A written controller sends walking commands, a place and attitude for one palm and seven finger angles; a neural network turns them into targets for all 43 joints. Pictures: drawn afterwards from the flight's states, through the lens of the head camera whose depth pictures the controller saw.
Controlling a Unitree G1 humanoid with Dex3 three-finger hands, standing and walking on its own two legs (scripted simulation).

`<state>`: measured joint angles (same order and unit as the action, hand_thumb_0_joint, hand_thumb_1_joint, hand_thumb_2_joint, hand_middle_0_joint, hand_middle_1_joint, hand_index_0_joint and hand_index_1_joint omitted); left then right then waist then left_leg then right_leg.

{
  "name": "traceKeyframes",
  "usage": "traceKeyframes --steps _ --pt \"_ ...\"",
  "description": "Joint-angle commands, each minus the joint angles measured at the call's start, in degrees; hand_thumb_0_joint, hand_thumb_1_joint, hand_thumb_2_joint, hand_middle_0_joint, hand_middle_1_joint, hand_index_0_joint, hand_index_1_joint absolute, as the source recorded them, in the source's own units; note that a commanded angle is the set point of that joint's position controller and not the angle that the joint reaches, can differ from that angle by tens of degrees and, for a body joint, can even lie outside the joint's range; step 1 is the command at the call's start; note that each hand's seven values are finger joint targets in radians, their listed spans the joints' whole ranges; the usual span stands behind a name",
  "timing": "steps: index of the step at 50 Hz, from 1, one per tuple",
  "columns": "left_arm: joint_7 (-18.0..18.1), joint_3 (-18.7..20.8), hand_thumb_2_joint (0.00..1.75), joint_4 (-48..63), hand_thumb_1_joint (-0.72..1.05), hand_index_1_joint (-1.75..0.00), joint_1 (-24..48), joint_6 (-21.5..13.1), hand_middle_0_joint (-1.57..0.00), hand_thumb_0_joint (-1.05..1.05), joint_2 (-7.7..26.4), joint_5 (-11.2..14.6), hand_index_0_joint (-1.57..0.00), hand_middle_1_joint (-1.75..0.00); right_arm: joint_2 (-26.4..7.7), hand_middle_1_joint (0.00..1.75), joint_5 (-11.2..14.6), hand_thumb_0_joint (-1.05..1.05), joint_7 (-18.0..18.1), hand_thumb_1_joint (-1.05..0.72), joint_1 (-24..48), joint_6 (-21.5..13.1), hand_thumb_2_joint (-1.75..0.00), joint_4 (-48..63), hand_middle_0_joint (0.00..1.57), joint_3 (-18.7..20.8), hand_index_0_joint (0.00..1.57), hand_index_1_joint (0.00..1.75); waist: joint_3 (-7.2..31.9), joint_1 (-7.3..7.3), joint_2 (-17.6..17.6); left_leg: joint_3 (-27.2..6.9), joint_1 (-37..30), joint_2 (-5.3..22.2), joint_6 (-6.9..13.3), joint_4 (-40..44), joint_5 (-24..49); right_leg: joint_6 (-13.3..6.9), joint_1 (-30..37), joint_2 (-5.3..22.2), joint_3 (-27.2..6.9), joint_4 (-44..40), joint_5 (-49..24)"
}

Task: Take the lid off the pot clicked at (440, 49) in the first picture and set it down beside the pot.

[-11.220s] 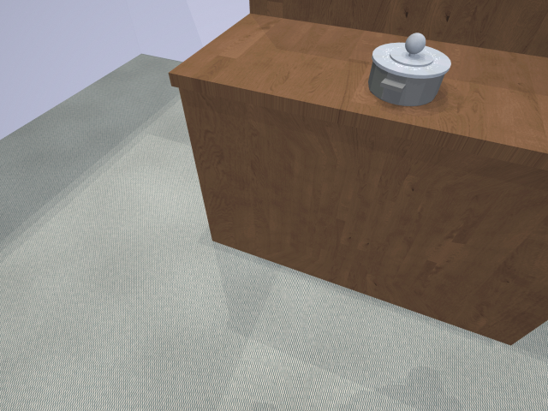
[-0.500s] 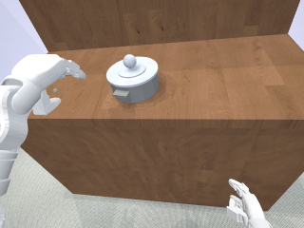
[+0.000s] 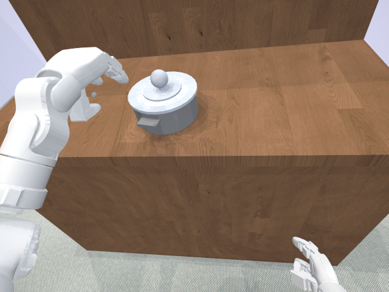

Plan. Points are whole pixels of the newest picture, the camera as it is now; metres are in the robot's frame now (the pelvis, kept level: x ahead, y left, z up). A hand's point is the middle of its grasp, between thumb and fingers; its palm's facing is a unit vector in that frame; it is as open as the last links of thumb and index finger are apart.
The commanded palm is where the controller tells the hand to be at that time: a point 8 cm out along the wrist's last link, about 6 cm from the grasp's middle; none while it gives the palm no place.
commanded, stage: move the open hand above the knob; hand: left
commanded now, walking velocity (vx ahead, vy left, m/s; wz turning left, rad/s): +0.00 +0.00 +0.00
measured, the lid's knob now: (159, 78) +0.57 +0.13 +0.17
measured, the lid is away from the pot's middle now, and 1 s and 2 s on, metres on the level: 0.00 0.00 0.00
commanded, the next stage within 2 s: lower the open fingers around the knob in 1.72 s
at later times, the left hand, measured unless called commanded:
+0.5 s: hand (125, 70) +0.46 +0.15 +0.26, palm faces -0.13 -0.02 -0.99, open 10.0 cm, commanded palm +0.44 +0.17 +0.32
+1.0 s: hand (147, 50) +0.52 +0.12 +0.27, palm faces -0.20 -0.03 -0.98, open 10.0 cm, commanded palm +0.52 +0.13 +0.32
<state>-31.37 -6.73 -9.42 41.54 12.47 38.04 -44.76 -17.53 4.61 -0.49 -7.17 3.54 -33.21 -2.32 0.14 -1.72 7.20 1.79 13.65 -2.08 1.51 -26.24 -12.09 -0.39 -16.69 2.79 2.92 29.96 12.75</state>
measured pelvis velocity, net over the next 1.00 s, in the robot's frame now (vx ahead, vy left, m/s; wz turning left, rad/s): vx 0.03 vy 0.01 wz -0.02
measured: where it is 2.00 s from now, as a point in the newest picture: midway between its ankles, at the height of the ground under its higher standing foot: outside the picture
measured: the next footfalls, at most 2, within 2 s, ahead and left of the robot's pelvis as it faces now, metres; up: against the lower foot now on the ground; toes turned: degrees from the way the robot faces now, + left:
none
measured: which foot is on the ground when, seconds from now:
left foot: down 0.00-1.00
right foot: down 0.00-1.00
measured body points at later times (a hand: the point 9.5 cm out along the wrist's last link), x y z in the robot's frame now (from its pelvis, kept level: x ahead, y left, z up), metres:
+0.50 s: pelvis +0.02 +0.01 +0.00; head +0.02 -0.04 +0.45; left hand +0.46 +0.15 +0.31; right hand +0.17 -0.23 -0.12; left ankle +0.02 +0.11 -0.74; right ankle +0.04 -0.11 -0.74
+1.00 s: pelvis +0.03 +0.01 +0.00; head +0.06 -0.02 +0.45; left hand +0.52 +0.12 +0.32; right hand +0.12 -0.25 -0.13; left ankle +0.02 +0.11 -0.74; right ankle +0.04 -0.11 -0.74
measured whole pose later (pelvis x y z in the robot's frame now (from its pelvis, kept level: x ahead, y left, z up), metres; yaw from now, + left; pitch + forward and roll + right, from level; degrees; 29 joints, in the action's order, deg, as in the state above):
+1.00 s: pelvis +0.03 +0.01 +0.00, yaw -1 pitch +5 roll +1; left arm -29.1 -16.6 -53.0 76.9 16.0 26.4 -52.2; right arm -16.5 3.7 0.3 -14.8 2.6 -38.3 -1.4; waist 2.5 4.7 4.2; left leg 2.8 15.8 -2.3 2.4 -23.0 -12.6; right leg 0.5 -19.0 2.7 1.8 26.1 12.4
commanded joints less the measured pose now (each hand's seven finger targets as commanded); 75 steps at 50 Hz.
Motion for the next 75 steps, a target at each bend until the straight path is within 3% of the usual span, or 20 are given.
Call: traceKeyframes --steps 1,12,15,17,24,25,29,30,34,35,39,46,49,55,59,61,64,66,69,75 --pt "2.1 9.1 1.69 6.3 -0.39 -0.08 28.0 0.9 -0.87 0.00 16.3 -2.1 -0.87 -0.08 -4.7 0.30 0.2 0.00 0.2 -0.90 8.7 -2.6 -0.90 9.4 0.20 1.9 0.20 0.30 19.0 -0.40 -8.5 -1.3 -3.6 -1.6 1.8 2.9 9.2 -0.9 9.3 -1.8 -1.1 -3.6 -8.3" --pt "2.8 0.2 1.69 -2.6 -0.39 -0.08 41.5 2.6 -0.87 0.00 8.0 -3.8 -0.87 -0.08 -4.4 0.30 0.4 0.00 0.3 -0.90 6.1 -2.5 -0.90 7.3 0.20 1.9 0.20 0.30 19.0 1.96 -6.9 -2.4 -6.0 -1.4 1.7 3.8 8.6 -1.6 5.8 -2.6 -0.1 -3.9 -6.8" --pt "3.4 3.7 1.69 -4.7 -0.39 -0.08 45.1 2.8 -0.87 0.00 12.6 -5.0 -0.87 -0.08 -4.7 0.30 -0.1 0.00 0.3 -0.90 4.5 -2.8 -0.90 6.7 0.20 2.0 0.20 0.30 23.5 1.55 -7.4 -2.5 -6.5 -1.6 1.8 3.7 11.1 -1.7 9.2 -2.6 -0.7 -3.8 -9.9" --pt "3.0 -1.3 1.69 -10.2 -0.39 -0.08 46.3 3.5 -0.87 0.00 6.8 -5.1 -0.87 -0.08 -4.6 0.30 0.2 0.00 0.5 -0.90 4.2 -2.4 -0.90 6.0 0.20 1.7 0.20 0.30 18.9 2.73 -8.4 -2.4 -5.1 -1.4 1.7 4.3 10.2 -1.7 6.6 -2.5 -0.1 -4.0 -9.2" --pt "3.0 -0.9 1.69 -15.0 -0.39 -0.08 45.8 4.0 -0.87 0.00 5.8 -4.7 -0.87 -0.08 -5.9 0.30 0.2 0.00 0.0 -0.90 1.8 -2.0 -0.90 5.8 0.20 2.8 0.20 0.30 20.6 3.03 -10.2 -2.0 -5.5 -1.4 2.1 3.4 14.1 -1.8 8.5 -2.3 -0.4 -4.4 -13.9" --pt "3.0 1.5 1.69 -13.7 -0.39 -0.08 48.5 4.2 -0.87 0.00 9.8 -6.1 -0.87 -0.08 -5.4 0.30 -0.1 0.00 0.0 -0.90 2.2 -2.1 -0.90 6.0 0.20 2.4 0.20 0.30 22.6 2.32 -10.0 -1.7 -5.2 -1.3 2.2 4.2 13.1 -1.6 10.1 -2.4 -0.9 -4.2 -13.9" --pt "2.9 -3.1 1.69 -16.0 -0.39 -0.08 51.4 4.0 -0.87 0.00 4.0 -4.9 -0.87 -0.08 -5.8 0.30 0.2 0.00 0.1 -0.90 0.6 -2.2 -0.90 5.5 0.20 3.0 0.20 0.30 22.2 4.01 -8.9 -2.2 -7.4 -1.5 2.4 3.1 15.3 -1.8 7.8 -2.6 -0.5 -4.5 -14.8" --pt "3.0 0.2 1.69 -14.2 -0.39 -0.08 55.3 4.1 -0.87 0.00 8.7 -6.7 -0.87 -0.08 -5.5 0.30 -0.3 0.00 0.2 -0.90 0.3 -2.5 -0.90 5.2 0.20 2.8 0.20 0.30 25.5 3.39 -9.0 -2.1 -7.8 -1.5 2.4 3.6 15.7 -1.7 10.0 -2.8 -1.0 -4.2 -16.0" --pt "2.9 -5.7 1.69 -19.7 -0.39 -0.08 57.1 4.4 -0.87 0.00 0.8 -5.3 -0.87 -0.08 -5.8 0.30 0.1 0.00 0.3 -0.90 -1.5 -2.7 -0.90 3.9 0.20 3.3 0.20 0.30 22.7 5.17 -7.7 -2.6 -9.0 -1.5 2.4 3.2 17.4 -1.9 6.3 -2.8 -0.4 -4.8 -15.8" --pt "3.1 -2.4 1.69 -20.2 -0.39 -0.08 58.7 4.6 -0.87 0.00 4.8 -6.9 -0.87 -0.08 -5.5 0.30 -0.4 0.00 0.3 -0.90 -1.9 -2.9 -0.90 3.6 0.20 3.0 0.20 0.30 24.4 4.41 -9.3 -2.5 -8.5 -1.4 2.3 3.7 16.8 -1.8 7.6 -3.1 -0.7 -4.4 -16.2" --pt "3.3 -5.9 1.69 -27.0 -0.39 -0.08 59.4 4.6 -0.87 0.00 0.3 -6.3 -0.87 -0.08 -6.1 0.30 -0.2 0.00 0.4 -0.90 -3.7 -2.6 -0.90 2.5 0.20 3.4 0.20 0.30 22.4 5.64 -9.8 -2.3 -7.2 -1.7 2.4 3.4 15.8 -1.8 6.5 -2.9 -0.5 -5.0 -16.4" --pt "4.4 -2.6 1.69 -33.4 -0.39 -0.08 67.7 3.4 -0.87 0.00 4.7 -9.4 -0.87 -0.08 -5.8 0.30 -1.1 0.00 1.1 -0.90 -6.5 -2.9 -0.90 1.3 0.20 3.3 0.20 0.30 25.8 6.12 -11.3 -1.8 -6.4 -1.4 2.7 3.7 16.4 -1.7 8.3 -3.0 -1.3 -4.6 -18.9" --pt "4.7 -7.4 1.69 -37.1 -0.39 -0.08 66.8 3.4 -0.87 0.00 -1.9 -8.0 -0.87 -0.08 -6.0 0.30 -0.7 0.00 1.0 -0.90 -8.1 -2.7 -0.90 0.6 0.20 3.7 0.20 0.30 23.7 7.29 -9.4 -1.6 -6.4 -1.4 2.6 3.5 17.8 -1.7 5.8 -2.9 -1.0 -5.6 -19.5" --pt "5.1 -3.0 1.69 -35.8 -0.39 -0.08 70.0 2.2 -0.87 0.00 3.9 -9.8 -0.87 -0.08 -6.1 0.30 -1.4 0.00 1.0 -0.90 -9.0 -2.9 -0.90 0.6 0.20 3.7 0.20 0.30 28.2 6.41 -9.8 -1.7 -6.9 -1.0 2.6 3.6 19.5 -1.5 8.0 -2.9 -1.6 -5.0 -21.2" --pt "5.2 -5.9 1.69 -38.2 -0.39 -0.08 66.9 2.5 -0.87 0.00 -0.9 -8.4 -0.87 -0.08 -6.4 0.30 -1.2 0.00 1.0 -0.90 -10.1 -2.6 -0.90 0.2 0.20 4.1 0.20 0.30 25.7 6.95 -9.6 -1.6 -7.3 -0.8 2.9 3.7 20.6 -1.6 6.2 -3.0 -1.1 -5.8 -20.5" --pt "5.5 -1.6 1.69 -38.4 -0.39 -0.08 69.7 2.6 -0.87 0.00 6.0 -10.3 -0.87 -0.08 -6.4 0.30 -1.4 0.00 1.5 -0.90 -9.6 -2.8 -0.90 0.3 0.20 3.6 0.20 0.30 26.8 6.45 -12.0 -1.1 -5.2 -1.0 3.1 4.2 17.6 -1.4 8.9 -3.0 -1.8 -5.3 -21.0" --pt "5.7 -5.3 1.69 -34.7 -0.39 -0.08 68.8 1.7 -0.87 0.00 1.0 -9.0 -0.87 -0.08 -5.8 0.30 -1.1 0.00 1.3 -0.90 -10.0 -3.5 -0.90 1.0 0.20 4.2 0.20 0.30 28.8 6.58 -8.2 -1.6 -9.1 -0.5 3.1 3.2 23.9 -1.5 7.8 -2.7 -1.7 -5.5 -22.5" --pt "5.4 -1.5 1.69 -38.1 -0.39 -0.08 67.3 2.6 -0.87 0.00 6.0 -10.6 -0.87 -0.08 -6.2 0.30 -1.4 0.00 1.5 -0.90 -9.6 -3.2 -0.90 0.5 0.20 3.8 0.20 0.30 27.2 6.10 -12.5 -0.8 -6.3 -0.7 3.3 3.5 21.0 -1.3 8.9 -2.9 -1.8 -5.2 -22.9" --pt "4.6 -6.7 1.69 -36.5 -0.39 -0.08 65.9 2.6 -0.87 0.00 -0.4 -8.5 -0.87 -0.08 -6.4 0.30 -0.7 0.00 1.2 -0.90 -9.4 -2.9 -0.90 1.0 0.20 4.2 0.20 0.30 25.8 7.02 -10.0 -0.9 -7.7 -0.6 3.2 3.3 21.8 -1.3 6.5 -2.7 -1.4 -6.0 -22.0" --pt "4.5 -4.8 1.69 -33.3 -0.39 -0.08 68.5 2.2 -0.87 0.00 1.5 -9.1 -0.87 -0.08 -5.7 0.30 -1.0 0.00 1.2 -0.90 -9.0 -3.4 -0.90 0.6 0.20 4.0 0.20 0.30 26.9 6.94 -8.9 -2.1 -10.7 -0.3 2.8 2.5 23.4 -1.4 4.0 -3.2 -1.2 -5.4 -19.9"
